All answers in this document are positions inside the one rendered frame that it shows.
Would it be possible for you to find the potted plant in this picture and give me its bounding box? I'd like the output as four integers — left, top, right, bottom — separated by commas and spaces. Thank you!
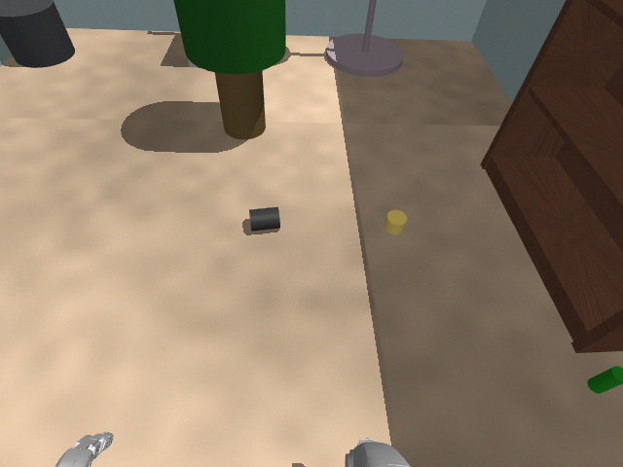
173, 0, 286, 140

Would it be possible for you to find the left robot hand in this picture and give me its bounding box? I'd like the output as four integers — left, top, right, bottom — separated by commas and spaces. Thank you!
55, 432, 114, 467

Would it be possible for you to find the bookshelf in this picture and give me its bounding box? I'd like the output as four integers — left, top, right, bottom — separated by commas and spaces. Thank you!
481, 0, 623, 353

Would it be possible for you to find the coat stand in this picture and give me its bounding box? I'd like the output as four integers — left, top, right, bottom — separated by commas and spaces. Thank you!
326, 0, 404, 77

